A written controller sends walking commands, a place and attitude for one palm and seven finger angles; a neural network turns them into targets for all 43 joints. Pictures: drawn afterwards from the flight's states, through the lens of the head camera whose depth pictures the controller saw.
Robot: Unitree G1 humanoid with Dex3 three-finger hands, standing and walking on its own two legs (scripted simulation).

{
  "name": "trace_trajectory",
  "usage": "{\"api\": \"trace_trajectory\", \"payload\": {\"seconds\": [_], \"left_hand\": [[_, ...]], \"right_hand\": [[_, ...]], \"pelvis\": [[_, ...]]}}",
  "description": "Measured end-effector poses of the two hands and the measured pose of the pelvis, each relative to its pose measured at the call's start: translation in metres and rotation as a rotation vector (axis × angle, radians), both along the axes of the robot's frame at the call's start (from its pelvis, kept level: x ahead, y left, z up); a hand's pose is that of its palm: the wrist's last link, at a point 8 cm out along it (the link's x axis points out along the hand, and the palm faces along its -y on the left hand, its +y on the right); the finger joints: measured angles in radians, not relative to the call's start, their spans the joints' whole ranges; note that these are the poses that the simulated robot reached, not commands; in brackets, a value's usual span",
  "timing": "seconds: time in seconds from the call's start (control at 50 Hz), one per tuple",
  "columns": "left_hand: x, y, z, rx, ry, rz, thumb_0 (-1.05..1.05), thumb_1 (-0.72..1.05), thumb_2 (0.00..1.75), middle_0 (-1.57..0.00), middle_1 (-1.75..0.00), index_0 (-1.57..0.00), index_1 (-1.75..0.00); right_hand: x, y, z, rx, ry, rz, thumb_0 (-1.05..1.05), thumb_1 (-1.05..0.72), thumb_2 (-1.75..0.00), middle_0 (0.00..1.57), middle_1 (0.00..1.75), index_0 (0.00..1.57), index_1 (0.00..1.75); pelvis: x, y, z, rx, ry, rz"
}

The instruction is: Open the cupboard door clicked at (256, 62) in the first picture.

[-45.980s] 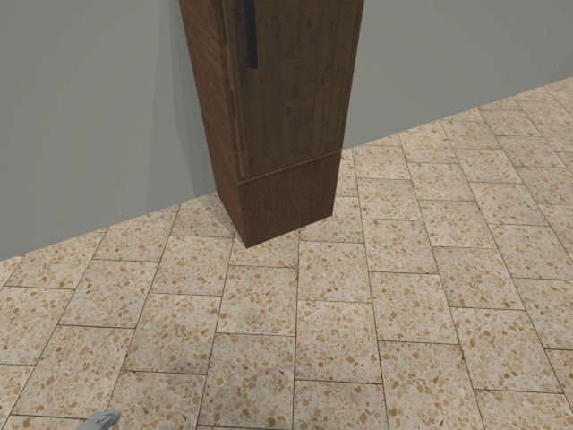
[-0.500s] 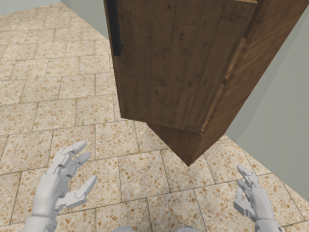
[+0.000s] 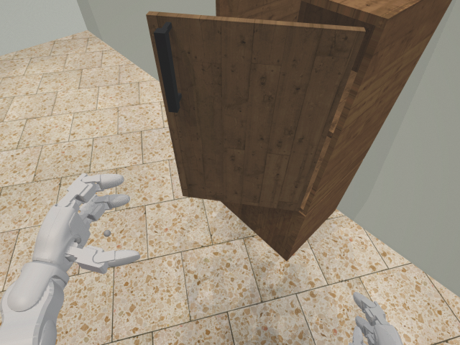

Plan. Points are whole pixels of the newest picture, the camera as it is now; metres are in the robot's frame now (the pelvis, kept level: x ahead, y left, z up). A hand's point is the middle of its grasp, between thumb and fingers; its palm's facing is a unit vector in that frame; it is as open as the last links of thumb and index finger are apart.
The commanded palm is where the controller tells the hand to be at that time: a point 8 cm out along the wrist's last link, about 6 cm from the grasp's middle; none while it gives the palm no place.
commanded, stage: raise the hand with hooked fingers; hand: left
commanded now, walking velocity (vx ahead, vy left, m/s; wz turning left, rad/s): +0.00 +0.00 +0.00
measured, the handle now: (171, 69) +0.59 +0.18 +0.17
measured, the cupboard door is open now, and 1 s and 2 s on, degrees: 38 38 38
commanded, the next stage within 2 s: move the hooked fingers beside the handle in 1.06 s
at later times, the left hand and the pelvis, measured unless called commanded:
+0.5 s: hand (69, 169) +0.29 +0.25 +0.19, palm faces +0.03 -0.99 -0.11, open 13.9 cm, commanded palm +0.26 +0.29 +0.19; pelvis +0.01 -0.03 +0.02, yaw +0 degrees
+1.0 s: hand (72, 165) +0.30 +0.24 +0.19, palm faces +0.03 -1.00 -0.09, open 14.0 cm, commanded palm +0.26 +0.29 +0.19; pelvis +0.00 -0.03 +0.02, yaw -1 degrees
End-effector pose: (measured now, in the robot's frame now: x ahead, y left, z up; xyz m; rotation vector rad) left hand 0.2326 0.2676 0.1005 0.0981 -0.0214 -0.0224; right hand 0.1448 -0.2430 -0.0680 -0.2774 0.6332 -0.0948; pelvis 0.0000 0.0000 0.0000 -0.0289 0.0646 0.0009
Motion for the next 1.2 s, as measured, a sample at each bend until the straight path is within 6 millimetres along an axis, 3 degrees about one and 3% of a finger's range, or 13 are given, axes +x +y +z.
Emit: {"api": "trace_trajectory", "payload": {"seconds": [0.06,0.14,0.26,0.38,0.58,0.7,0.82,1.0,1.2], "left_hand": [[0.009,0.004,0.007,0.011,0.022,-0.018,-0.01,-0.18,0.43,-0.28,-1.00,-0.28,-0.99],[0.016,0.013,0.032,0.012,-0.035,0.001,-0.01,-0.27,0.39,-0.29,-1.06,-0.29,-1.05],[0.025,0.028,0.059,-0.004,-0.067,0.041,-0.01,-0.40,0.34,-0.30,-1.14,-0.30,-1.13],[0.032,0.027,0.065,0.011,0.003,0.023,-0.01,-0.47,0.31,-0.30,-1.18,-0.30,-1.18],[0.048,0.041,0.105,0.005,-0.071,0.052,-0.02,-0.49,0.30,-0.30,-1.20,-0.30,-1.19],[0.057,0.032,0.100,-0.003,-0.005,0.004,-0.02,-0.50,0.30,-0.30,-1.20,-0.30,-1.19],[0.051,0.023,0.088,-0.034,-0.027,-0.002,-0.02,-0.50,0.30,-0.30,-1.20,-0.30,-1.20],[0.043,0.030,0.097,-0.006,-0.052,0.050,-0.02,-0.50,0.30,-0.30,-1.20,-0.30,-1.20],[0.044,0.034,0.092,-0.011,-0.024,0.028,-0.02,-0.50,0.30,-0.30,-1.20,-0.30,-1.20]], "right_hand": [[0.014,-0.002,0.010,-0.003,-0.050,-0.007,0.01,-0.90,-0.90,0.21,0.30,0.20,0.30],[0.031,0.003,0.022,0.015,-0.111,0.004,0.01,-0.90,-0.90,0.20,0.30,0.20,0.30],[0.046,0.011,0.026,0.054,-0.123,0.047,0.01,-0.90,-0.90,0.21,0.30,0.20,0.30],[0.045,0.012,0.020,0.077,-0.084,0.059,0.01,-0.90,-0.90,0.21,0.30,0.20,0.30],[0.031,-0.006,0.013,0.073,-0.024,0.031,0.01,-0.90,-0.90,0.21,0.30,0.21,0.30],[0.025,-0.020,0.012,0.069,-0.020,0.000,0.01,-0.90,-0.90,0.21,0.30,0.20,0.30],[0.021,-0.026,0.018,0.058,-0.039,-0.018,0.01,-0.90,-0.90,0.21,0.30,0.20,0.30],[0.021,-0.016,0.019,0.066,-0.056,-0.007,0.01,-0.90,-0.90,0.20,0.30,0.20,0.30],[0.019,-0.006,0.017,0.079,-0.052,0.003,0.01,-0.90,-0.90,0.21,0.30,0.20,0.30]], "pelvis": [[0.002,-0.002,0.003,0.001,-0.017,0.000],[0.008,-0.005,0.008,0.003,-0.039,-0.002],[0.009,-0.012,0.013,0.007,-0.063,0.004],[0.008,-0.018,0.016,0.012,-0.070,0.005],[0.007,-0.028,0.019,0.016,-0.084,0.003],[0.004,-0.029,0.018,0.022,-0.072,-0.008],[0.003,-0.030,0.018,0.024,-0.076,-0.020],[-0.001,-0.028,0.019,0.022,-0.095,-0.013],[-0.002,-0.023,0.019,0.021,-0.092,-0.012]]}}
